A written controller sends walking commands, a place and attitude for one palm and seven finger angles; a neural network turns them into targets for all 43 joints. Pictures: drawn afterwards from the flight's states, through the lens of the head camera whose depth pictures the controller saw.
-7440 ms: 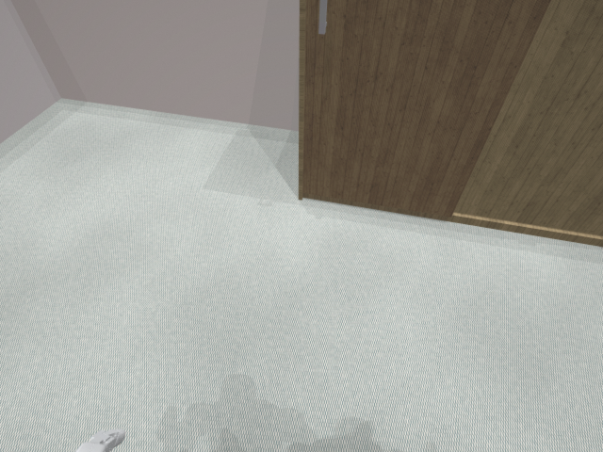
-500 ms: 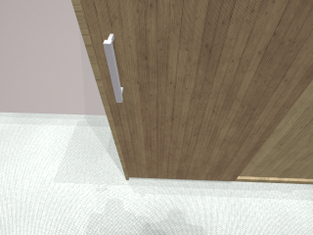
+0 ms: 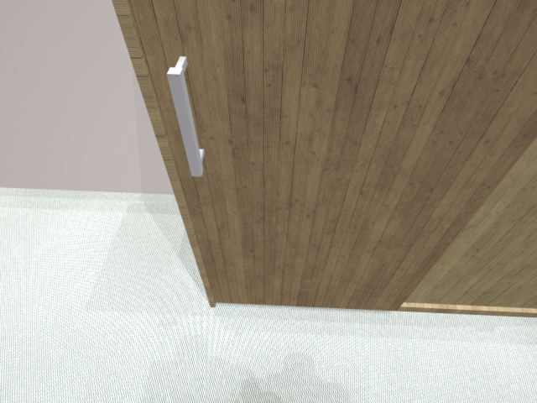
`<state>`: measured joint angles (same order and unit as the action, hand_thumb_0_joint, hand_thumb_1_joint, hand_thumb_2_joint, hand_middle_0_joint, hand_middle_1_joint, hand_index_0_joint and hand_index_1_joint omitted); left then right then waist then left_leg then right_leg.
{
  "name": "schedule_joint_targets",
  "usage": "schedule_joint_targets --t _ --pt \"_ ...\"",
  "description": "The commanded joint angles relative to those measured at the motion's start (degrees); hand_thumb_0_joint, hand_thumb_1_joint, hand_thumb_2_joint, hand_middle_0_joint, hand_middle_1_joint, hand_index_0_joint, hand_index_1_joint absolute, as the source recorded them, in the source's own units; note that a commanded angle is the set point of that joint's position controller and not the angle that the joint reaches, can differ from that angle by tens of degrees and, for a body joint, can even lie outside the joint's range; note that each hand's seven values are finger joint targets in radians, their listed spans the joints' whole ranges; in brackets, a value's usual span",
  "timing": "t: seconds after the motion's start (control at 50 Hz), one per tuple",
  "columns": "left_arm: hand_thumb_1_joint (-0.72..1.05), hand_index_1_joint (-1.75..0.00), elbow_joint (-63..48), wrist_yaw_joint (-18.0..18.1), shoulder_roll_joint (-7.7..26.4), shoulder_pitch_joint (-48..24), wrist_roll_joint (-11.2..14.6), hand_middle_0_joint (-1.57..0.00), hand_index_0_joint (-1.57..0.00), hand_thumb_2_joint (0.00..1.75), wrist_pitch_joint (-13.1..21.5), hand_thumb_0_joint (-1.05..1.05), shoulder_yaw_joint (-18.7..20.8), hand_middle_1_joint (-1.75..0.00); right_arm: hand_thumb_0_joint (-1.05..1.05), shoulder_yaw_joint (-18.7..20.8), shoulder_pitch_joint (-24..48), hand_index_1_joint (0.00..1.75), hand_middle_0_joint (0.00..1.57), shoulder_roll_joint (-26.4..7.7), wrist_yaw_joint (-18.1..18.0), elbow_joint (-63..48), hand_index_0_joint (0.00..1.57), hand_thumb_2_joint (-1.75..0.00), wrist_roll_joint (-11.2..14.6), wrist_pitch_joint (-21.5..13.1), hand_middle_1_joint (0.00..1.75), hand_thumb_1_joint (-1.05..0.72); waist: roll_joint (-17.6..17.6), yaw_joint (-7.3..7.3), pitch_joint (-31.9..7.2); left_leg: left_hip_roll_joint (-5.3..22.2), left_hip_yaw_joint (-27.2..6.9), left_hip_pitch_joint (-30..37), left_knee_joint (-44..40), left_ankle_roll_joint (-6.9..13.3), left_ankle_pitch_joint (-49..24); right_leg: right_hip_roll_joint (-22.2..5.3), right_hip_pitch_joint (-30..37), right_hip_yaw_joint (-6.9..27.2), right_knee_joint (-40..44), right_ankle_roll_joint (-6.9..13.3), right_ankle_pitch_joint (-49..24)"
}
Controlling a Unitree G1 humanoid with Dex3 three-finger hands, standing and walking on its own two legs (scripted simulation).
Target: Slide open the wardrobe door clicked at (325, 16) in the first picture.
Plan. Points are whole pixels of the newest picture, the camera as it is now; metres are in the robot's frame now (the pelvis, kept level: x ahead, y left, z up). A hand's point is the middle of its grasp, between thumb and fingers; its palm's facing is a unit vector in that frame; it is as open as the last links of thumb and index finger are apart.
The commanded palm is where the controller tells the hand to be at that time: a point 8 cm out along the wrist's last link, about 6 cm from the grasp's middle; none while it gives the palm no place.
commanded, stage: look again from close up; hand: left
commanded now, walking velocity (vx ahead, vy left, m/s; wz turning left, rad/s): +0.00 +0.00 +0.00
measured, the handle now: (190, 122) +0.53 +0.17 +0.13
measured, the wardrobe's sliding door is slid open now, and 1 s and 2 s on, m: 0.00 0.00 0.00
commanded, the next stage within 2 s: shuffle to correct the standing spot in 0.02 s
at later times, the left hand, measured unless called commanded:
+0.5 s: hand out of the picture +0.01 +0.20 -0.19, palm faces +0.03 -0.99 -0.16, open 7.4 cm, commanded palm none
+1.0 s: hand (168, 394) +0.16 +0.19 -0.18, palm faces +0.06 -0.97 -0.22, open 7.3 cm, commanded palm none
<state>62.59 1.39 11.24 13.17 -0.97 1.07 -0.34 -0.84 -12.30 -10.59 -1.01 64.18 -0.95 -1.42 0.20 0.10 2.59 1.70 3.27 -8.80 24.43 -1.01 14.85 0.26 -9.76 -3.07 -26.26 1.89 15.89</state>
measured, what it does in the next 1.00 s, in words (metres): steps on the spot: right foot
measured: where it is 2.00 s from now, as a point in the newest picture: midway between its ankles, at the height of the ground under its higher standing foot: outside the picture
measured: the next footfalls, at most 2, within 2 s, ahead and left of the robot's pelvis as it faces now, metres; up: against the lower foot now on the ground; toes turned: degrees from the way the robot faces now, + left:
right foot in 0.74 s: +0.18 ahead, -0.09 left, +0.00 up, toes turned -2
left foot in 1.08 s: +0.06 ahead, +0.14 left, +0.00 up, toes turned +7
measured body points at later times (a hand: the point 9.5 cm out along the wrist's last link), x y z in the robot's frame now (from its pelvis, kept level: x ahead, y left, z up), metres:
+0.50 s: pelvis +0.05 +0.03 -0.01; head +0.07 +0.04 +0.44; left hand +0.01 +0.25 -0.18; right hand +0.03 -0.20 -0.16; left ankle -0.01 +0.12 -0.74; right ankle -0.02 -0.08 -0.71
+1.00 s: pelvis +0.09 +0.01 -0.01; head +0.13 +0.01 +0.44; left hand +0.16 +0.24 -0.16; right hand +0.16 -0.23 -0.16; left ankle +0.06 +0.13 -0.70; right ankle +0.14 -0.09 -0.74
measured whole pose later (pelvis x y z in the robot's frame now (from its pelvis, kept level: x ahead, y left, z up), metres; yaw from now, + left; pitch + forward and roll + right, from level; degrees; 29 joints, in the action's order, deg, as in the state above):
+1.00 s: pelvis +0.09 +0.01 -0.01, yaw +2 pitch +0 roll +1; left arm 55.3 2.5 9.8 8.0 -2.1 -0.6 2.4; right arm 3.0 -9.3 -9.7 -1.2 58.1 -0.7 1.2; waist 2.0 0.0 6.0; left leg 0.9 1.8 -22.1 52.1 -2.1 27.9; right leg -2.8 -20.0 -5.6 -32.5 2.3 12.5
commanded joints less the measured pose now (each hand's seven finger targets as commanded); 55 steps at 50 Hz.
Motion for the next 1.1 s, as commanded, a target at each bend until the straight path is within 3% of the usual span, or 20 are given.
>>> schedule_joint_targets --t 0.0,0.1,0.24,0.32,0.38,0.42,0.44,0.48,0.58,0.64,0.7,0.72,0.74,0.76,0.84,0.88,1.02,1.04,1.06,1.08 --pt "0.90 -0.30 -2.1 0.3 8.0 1.8 0.3 -0.20 -0.20 0.90 1.0 0.00 1.8 -0.30 0.00 1.5 -1.7 0.30 0.20 -7.3 -0.7 -2.1 0.20 -0.90 0.1 -0.6 0.30 -0.90 0.4 0.19 -1.8 4.9 -4.1 -0.1 -3.4 2.2 -10.8 -7.1 0.5 6.7 4.4 1.0 -15.0" --pt "0.90 -0.30 -2.1 0.3 8.5 1.5 0.3 -0.20 -0.20 0.90 1.1 0.00 1.9 -0.30 0.00 1.5 -1.4 0.30 0.20 -7.5 -0.7 -1.9 0.20 -0.90 0.1 -0.5 0.30 -0.90 0.6 0.26 -1.7 4.8 -4.1 -0.3 -3.5 2.0 -10.5 -7.2 0.9 6.9 4.8 1.1 -15.0" --pt "0.90 -0.30 -1.6 -0.1 8.6 6.7 -0.3 -0.20 -0.20 0.90 -0.1 0.00 3.0 -0.30 0.00 1.0 -3.7 0.30 0.20 -3.6 0.2 -2.5 0.20 -0.90 -0.6 0.7 0.30 -0.90 6.1 1.73 4.3 0.2 0.9 -10.3 6.0 1.4 7.5 -12.0 0.0 15.3 11.8 5.3 13.0" --pt "0.90 -0.30 -2.3 0.1 8.5 8.3 -0.5 -0.20 -0.20 0.90 0.5 0.00 4.0 -0.30 0.00 1.3 -4.5 0.30 0.20 -3.1 0.5 -3.7 0.20 -0.90 -0.5 0.0 0.30 -0.90 7.4 1.69 5.3 0.9 1.1 -11.7 9.1 1.6 8.2 -15.3 -0.4 16.6 11.0 8.3 4.5" --pt "0.90 -0.30 -3.2 -0.2 6.0 6.4 -0.3 -0.20 -0.20 0.90 0.4 0.00 3.8 -0.30 0.00 1.4 -11.3 0.30 0.20 -3.2 0.3 -1.6 0.20 -0.90 -0.3 -1.0 0.30 -0.90 0.5 -1.29 2.9 2.2 -0.2 0.6 -0.3 2.8 -0.8 -8.9 -6.2 6.8 -0.2 5.1 -0.2" --pt "0.90 -0.30 -5.2 -0.4 1.7 2.6 -0.5 -0.20 -0.20 0.90 0.4 0.00 2.8 -0.30 0.00 2.5 -19.6 0.30 0.20 -8.3 -0.4 0.8 0.20 -0.90 -0.9 -1.3 0.30 -0.90 -18.4 -4.13 3.0 15.5 -17.9 10.0 -7.8 10.6 -15.2 0.5 -20.7 -4.7 -21.3 0.6 14.4" --pt "0.90 -0.30 -6.6 -0.2 2.6 -0.6 -0.7 -0.20 -0.20 0.90 0.7 0.00 2.7 -0.30 0.00 2.3 -22.4 0.30 0.20 -7.2 -1.0 1.5 0.20 -0.90 -0.8 -1.3 0.30 -0.90 -18.1 -5.26 4.6 18.6 -21.4 13.8 -8.4 14.5 -26.8 -0.5 -28.1 -1.8 -31.0 0.6 19.9" --pt "0.90 -0.30 -6.3 -0.4 2.1 -1.4 -0.4 -0.20 -0.20 0.90 1.0 0.00 3.1 -0.30 0.00 1.5 -20.4 0.30 0.20 -4.8 -1.4 0.4 0.20 -0.90 -0.7 -1.9 0.30 -0.90 -7.6 -3.57 4.3 18.9 -18.1 11.5 -5.7 16.5 -37.4 -4.2 -29.1 1.2 -37.2 0.9 16.8" --pt "0.90 -0.30 -5.1 -0.5 -1.8 0.6 0.1 -0.20 -0.20 0.90 -0.4 0.00 2.1 -0.30 0.00 1.2 -14.3 0.30 0.20 -3.9 -2.3 -1.3 0.20 -0.90 -0.6 -2.3 0.30 -0.90 -6.4 -0.23 1.1 12.2 -5.3 6.5 -4.3 10.2 -52.1 -3.8 -17.4 -0.4 -23.6 -1.1 5.6" --pt "0.90 -0.30 -5.4 -0.1 0.8 1.0 0.0 -0.20 -0.20 0.90 -0.2 0.00 2.8 -0.30 0.00 2.3 -12.3 0.30 0.20 -5.6 -2.4 -1.5 0.20 -0.90 -0.3 -1.6 0.30 -0.90 -7.4 0.52 0.2 10.9 -4.2 6.9 -0.5 8.0 -52.9 -2.2 -10.8 -2.3 -9.9 -0.8 -0.4" --pt "0.90 -0.30 -3.9 0.6 5.1 8.2 -0.3 -0.20 -0.20 0.90 0.6 0.00 4.0 -0.30 0.00 3.7 -13.0 0.30 0.20 -4.9 -1.9 -2.3 0.20 -0.90 0.7 -0.7 0.30 -0.90 -2.2 2.92 -5.9 7.4 -3.0 1.5 8.4 3.9 -37.0 -5.4 4.2 0.4 -1.6 -0.1 -28.4" --pt "0.90 -0.30 -3.5 1.1 7.8 10.1 -0.5 -0.20 -0.20 0.90 0.8 0.00 4.6 -0.30 0.00 3.8 -14.3 0.30 0.20 -3.2 -1.7 -2.9 0.20 -0.90 0.9 -0.4 0.30 -0.90 4.6 3.05 -9.4 2.8 -0.9 -6.9 16.4 2.0 -20.0 -14.0 12.2 10.0 -6.8 4.2 -53.0" --pt "0.90 -0.30 -3.2 1.3 10.4 12.0 -0.3 -0.20 -0.20 0.90 0.9 0.00 5.0 -0.30 0.00 3.8 -15.2 0.30 0.20 -1.2 -1.7 -3.3 0.20 -0.90 1.3 0.1 0.30 -0.90 9.4 3.33 -12.2 -2.6 0.5 -11.9 26.5 0.5 12.8 -24.0 16.6 15.4 -5.5 11.2 -73.3" --pt "0.90 -0.30 -3.1 1.6 10.0 12.0 -0.3 -0.20 -0.20 0.90 0.9 0.00 4.9 -0.30 0.00 3.7 -11.7 0.30 0.20 0.1 -2.0 -4.1 0.20 -0.90 1.5 0.5 0.30 -0.90 12.7 4.34 -11.8 -1.9 -2.8 -13.2 34.2 0.7 23.7 -26.8 14.3 16.4 -3.4 15.0 -74.9" --pt "0.90 -0.30 -6.9 2.1 7.1 1.4 -0.6 -0.20 -0.20 0.90 -0.6 0.00 4.6 -0.30 0.00 4.0 -7.9 0.30 0.20 1.1 -1.0 -4.3 0.20 -0.90 0.8 2.5 0.30 -0.90 5.9 1.06 -4.9 -0.4 -4.0 -14.2 37.5 0.0 17.8 -19.8 0.2 9.6 1.5 11.6 -47.2" --pt "0.90 -0.30 -8.4 1.8 8.2 -0.4 -0.9 -0.20 -0.20 0.90 -0.9 0.00 4.9 -0.30 0.00 3.9 -8.2 0.30 0.20 1.4 -0.4 -4.8 0.20 -0.90 0.5 3.1 0.30 -0.90 8.0 -0.03 -5.2 -0.6 -2.0 -11.7 33.7 -0.7 14.1 -18.1 -4.7 7.9 3.0 10.1 -36.7" --pt "0.90 -0.30 -9.9 1.0 8.4 -1.4 -0.6 -0.20 -0.20 0.90 -1.8 0.00 5.3 -0.30 0.00 3.7 -8.6 0.30 0.20 0.0 -0.1 -6.4 0.20 -0.90 0.2 2.1 0.30 -0.90 7.2 -1.63 -5.1 -1.7 1.5 0.3 6.7 -0.7 0.5 -14.2 -11.2 9.0 0.9 6.1 -12.7" --pt "0.90 -0.30 -13.3 1.5 12.6 -3.0 -0.6 -0.20 -0.20 0.90 -0.9 0.00 3.6 -0.30 0.00 4.5 -6.2 0.30 0.20 -8.0 0.5 -12.2 0.20 -0.90 -0.5 1.8 0.30 -0.90 -6.4 -3.95 -6.0 0.4 -3.3 -1.3 -2.0 0.2 -5.4 -11.4 -1.1 9.1 -5.4 2.4 -18.3" --pt "0.90 -0.30 -14.8 1.8 7.9 -0.2 0.0 -0.20 -0.20 0.90 -1.5 0.00 3.8 -0.30 0.00 5.6 -3.4 0.30 0.20 -8.2 0.2 -15.3 0.20 -0.90 -1.0 0.4 0.30 -0.90 -15.1 -1.70 -15.3 5.9 -7.2 -0.5 -1.0 1.5 -5.8 -7.6 -4.0 2.9 -10.0 0.4 -0.7" --pt "0.90 -0.30 -14.9 1.4 6.3 0.4 -0.4 -0.20 -0.20 0.90 -1.8 0.00 3.5 -0.30 0.00 6.0 0.0 0.30 0.20 -9.6 -0.3 -17.3 0.20 -0.90 -1.2 0.9 0.30 -0.90 -20.7 -0.95 -13.4 8.8 -9.6 -0.7 -0.6 3.3 -12.2 -3.8 -8.2 0.7 -10.7 -0.1 3.3"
